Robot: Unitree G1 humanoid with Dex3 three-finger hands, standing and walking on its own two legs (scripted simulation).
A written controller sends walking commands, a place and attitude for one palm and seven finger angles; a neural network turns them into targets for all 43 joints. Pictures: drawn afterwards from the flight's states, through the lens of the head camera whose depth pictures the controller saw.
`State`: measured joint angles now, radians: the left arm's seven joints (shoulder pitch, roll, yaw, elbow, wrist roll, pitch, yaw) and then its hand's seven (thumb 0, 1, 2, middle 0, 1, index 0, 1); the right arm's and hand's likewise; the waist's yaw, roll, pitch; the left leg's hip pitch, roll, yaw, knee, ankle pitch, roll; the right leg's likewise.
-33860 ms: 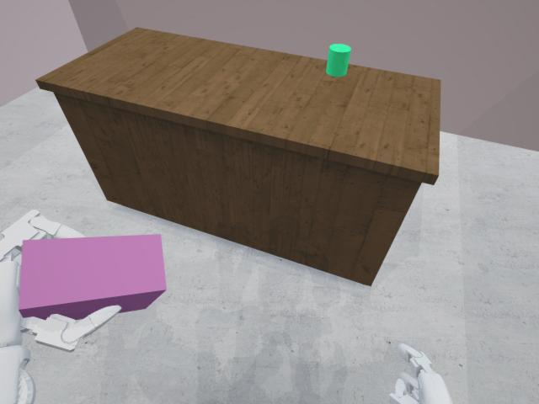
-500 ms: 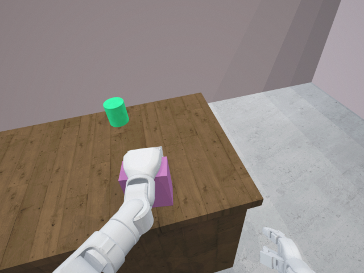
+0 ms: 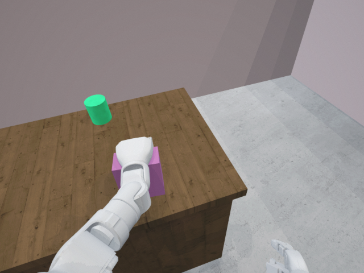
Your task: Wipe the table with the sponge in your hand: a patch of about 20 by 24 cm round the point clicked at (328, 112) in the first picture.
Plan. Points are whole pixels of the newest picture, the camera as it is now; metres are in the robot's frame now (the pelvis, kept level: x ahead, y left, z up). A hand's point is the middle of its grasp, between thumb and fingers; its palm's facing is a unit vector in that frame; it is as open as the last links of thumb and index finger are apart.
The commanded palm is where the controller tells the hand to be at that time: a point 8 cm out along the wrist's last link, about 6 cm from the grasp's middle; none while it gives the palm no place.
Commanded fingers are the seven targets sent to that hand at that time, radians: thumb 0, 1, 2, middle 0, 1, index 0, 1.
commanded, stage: wipe forward along the third lane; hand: left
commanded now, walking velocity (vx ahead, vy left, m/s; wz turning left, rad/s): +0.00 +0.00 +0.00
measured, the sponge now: (141, 179) +0.36 +0.15 -0.02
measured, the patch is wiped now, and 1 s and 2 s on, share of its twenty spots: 0.75 0.90 0.95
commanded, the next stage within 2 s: wipe back along the third lane in 1.26 s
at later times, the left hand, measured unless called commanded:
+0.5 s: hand (141, 148) +0.43 +0.16 +0.04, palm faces -0.10 -0.01 -1.00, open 10.1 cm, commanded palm +0.41 +0.17 +0.07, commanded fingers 0.00 0.10 1.30 -1.20 -1.60 -1.20 -1.60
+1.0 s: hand (137, 138) +0.46 +0.18 +0.04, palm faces -0.10 -0.01 -0.99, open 10.0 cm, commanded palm +0.46 +0.19 +0.07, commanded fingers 0.00 0.10 1.30 -1.20 -1.60 -1.20 -1.60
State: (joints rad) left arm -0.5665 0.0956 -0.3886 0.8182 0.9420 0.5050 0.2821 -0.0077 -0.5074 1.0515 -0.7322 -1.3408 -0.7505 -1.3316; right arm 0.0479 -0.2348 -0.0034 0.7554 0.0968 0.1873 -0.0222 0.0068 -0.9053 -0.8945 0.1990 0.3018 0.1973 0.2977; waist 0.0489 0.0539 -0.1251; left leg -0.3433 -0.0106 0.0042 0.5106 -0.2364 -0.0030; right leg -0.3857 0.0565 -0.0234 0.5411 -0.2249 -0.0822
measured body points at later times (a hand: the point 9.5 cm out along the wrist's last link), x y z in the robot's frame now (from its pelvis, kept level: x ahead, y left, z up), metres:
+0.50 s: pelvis -0.01 -0.01 -0.01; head +0.02 -0.04 +0.44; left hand +0.43 +0.16 +0.09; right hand +0.10 -0.27 -0.15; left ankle +0.02 +0.13 -0.73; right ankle +0.03 -0.06 -0.73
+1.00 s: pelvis +0.00 +0.00 -0.01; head +0.05 -0.02 +0.44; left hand +0.47 +0.18 +0.09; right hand +0.10 -0.27 -0.14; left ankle +0.02 +0.13 -0.73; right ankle +0.03 -0.06 -0.73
